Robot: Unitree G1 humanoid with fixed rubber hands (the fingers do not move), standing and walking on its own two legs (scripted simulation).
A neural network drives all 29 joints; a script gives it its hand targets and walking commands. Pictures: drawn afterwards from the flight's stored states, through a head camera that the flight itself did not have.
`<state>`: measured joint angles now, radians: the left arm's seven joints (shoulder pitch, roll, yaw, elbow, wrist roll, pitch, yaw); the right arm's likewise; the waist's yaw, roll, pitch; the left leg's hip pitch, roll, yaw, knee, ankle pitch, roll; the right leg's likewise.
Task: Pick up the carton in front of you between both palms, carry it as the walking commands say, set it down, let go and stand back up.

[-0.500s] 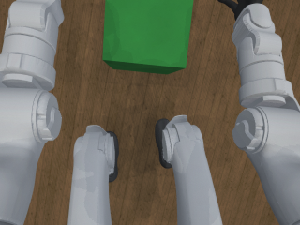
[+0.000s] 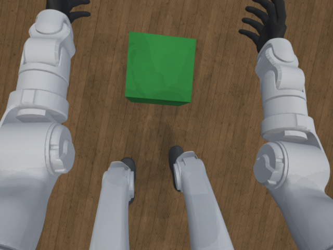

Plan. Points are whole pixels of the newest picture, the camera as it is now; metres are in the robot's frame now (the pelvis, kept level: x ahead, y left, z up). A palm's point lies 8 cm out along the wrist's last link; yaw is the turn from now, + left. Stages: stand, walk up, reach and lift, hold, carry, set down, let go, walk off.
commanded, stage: set down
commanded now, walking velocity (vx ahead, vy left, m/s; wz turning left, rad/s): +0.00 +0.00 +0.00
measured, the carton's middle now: (158, 75) +0.52 -0.06 -0.47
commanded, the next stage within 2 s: let go in 0.06 s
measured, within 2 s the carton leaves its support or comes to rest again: neither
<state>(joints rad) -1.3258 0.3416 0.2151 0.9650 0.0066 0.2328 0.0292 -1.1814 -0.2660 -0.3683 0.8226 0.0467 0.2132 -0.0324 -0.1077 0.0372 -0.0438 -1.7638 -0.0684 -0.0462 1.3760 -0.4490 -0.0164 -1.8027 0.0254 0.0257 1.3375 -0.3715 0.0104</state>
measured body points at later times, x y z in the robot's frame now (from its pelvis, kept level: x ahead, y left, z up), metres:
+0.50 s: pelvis +0.05 -0.01 +0.12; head +0.29 -0.02 +0.50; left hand +0.46 +0.16 +0.00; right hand +0.42 -0.27 +0.01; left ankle +0.06 +0.12 -0.56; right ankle +0.09 -0.12 -0.56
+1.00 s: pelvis +0.09 +0.00 +0.18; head +0.15 +0.01 +0.63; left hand +0.30 +0.23 +0.09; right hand +0.26 -0.24 +0.10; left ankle +0.06 +0.12 -0.56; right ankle +0.09 -0.12 -0.56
